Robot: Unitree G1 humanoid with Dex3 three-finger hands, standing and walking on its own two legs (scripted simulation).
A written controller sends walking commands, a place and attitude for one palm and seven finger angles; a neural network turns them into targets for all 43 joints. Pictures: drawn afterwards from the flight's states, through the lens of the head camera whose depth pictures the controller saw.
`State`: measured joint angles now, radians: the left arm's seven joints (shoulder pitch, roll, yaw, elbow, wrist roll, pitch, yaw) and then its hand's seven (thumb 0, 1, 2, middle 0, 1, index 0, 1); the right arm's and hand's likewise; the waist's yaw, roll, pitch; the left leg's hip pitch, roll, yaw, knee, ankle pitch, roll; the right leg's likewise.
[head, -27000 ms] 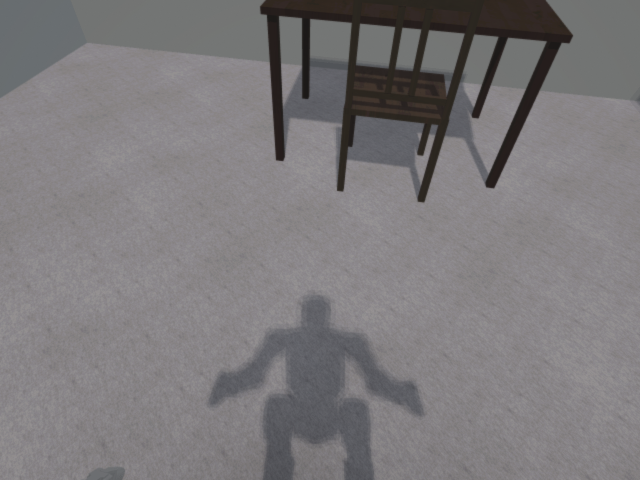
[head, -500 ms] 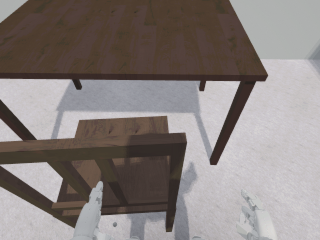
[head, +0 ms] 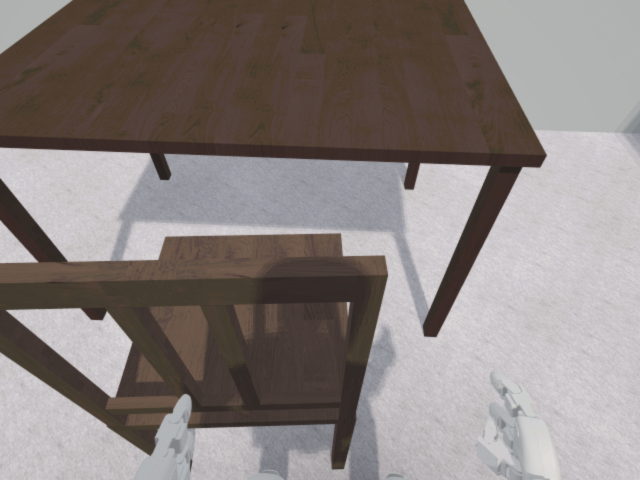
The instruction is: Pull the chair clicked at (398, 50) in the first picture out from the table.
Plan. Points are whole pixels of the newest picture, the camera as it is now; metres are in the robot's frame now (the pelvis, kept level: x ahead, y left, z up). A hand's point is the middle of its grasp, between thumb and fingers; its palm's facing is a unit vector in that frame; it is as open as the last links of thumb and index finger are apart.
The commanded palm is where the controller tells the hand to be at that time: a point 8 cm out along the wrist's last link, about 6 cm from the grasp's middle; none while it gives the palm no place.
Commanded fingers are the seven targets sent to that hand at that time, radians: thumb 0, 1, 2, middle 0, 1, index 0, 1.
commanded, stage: draw the hand back to the body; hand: left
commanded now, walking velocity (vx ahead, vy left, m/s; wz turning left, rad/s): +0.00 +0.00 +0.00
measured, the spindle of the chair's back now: (166, 361) +0.27 +0.22 -0.01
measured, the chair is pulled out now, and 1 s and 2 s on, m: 0.23 0.22 0.22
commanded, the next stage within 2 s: step back with the hand held close in 1.50 s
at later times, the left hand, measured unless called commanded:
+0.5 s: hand (134, 446) +0.15 +0.17 +0.11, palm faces +0.10 -0.97 -0.24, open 17.1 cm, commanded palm +0.11 +0.23 +0.13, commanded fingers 0.00 -0.19 0.38 -0.05 -0.08 -0.05 -0.08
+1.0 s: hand (10, 366) +0.18 +0.25 +0.19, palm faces +0.43 -0.79 -0.44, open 10.6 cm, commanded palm +0.15 +0.29 +0.23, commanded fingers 0.00 0.72 0.81 -0.17 -0.26 -0.17 -0.26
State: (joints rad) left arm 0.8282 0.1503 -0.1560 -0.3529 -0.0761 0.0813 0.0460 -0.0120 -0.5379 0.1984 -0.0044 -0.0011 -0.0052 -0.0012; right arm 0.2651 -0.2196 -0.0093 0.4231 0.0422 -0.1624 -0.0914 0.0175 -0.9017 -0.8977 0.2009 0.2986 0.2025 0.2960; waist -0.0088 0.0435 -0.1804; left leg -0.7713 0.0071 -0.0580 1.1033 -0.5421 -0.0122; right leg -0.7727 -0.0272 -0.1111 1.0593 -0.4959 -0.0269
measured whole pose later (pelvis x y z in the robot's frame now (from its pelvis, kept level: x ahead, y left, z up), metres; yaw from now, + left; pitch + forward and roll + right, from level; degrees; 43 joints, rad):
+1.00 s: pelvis +0.02 +0.00 +0.06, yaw +1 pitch -2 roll -1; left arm 0.61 0.36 0.23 -0.49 -0.06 0.02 0.18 0.00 0.37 0.64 -0.14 -0.19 -0.22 -0.24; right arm 0.17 -0.22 0.04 0.62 0.03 -0.22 -0.11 0.02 -0.90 -0.90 0.20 0.30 0.20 0.30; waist 0.10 0.08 0.00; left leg -0.23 0.00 -0.05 0.65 -0.38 -0.01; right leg -0.24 -0.02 -0.11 0.63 -0.35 -0.02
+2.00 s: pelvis -0.01 +0.02 +0.07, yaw -2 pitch +0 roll -1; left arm 0.58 0.39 0.38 -0.48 -0.07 -0.08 0.14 0.01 0.89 0.89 -0.22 -0.30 -0.21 -0.30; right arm 0.16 -0.23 -0.01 0.60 0.03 -0.06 -0.09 0.02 -0.90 -0.90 0.20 0.30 0.20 0.30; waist 0.03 0.07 0.03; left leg -0.26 0.00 0.00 0.54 -0.28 0.01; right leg -0.28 -0.02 -0.06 0.49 -0.22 0.01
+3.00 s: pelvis -0.07 +0.03 +0.05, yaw -1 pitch +1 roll -2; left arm 0.57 0.44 0.48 -0.61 -0.04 -0.19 0.17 0.01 0.88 0.89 -0.22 -0.30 -0.22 -0.30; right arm 0.17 -0.21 -0.02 0.61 0.01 -0.11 -0.08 0.02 -0.90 -0.90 0.20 0.30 0.20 0.30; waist 0.00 0.00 0.05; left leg -0.48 0.02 0.00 0.71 -0.24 0.03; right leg -0.48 0.00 -0.05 0.74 -0.31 0.01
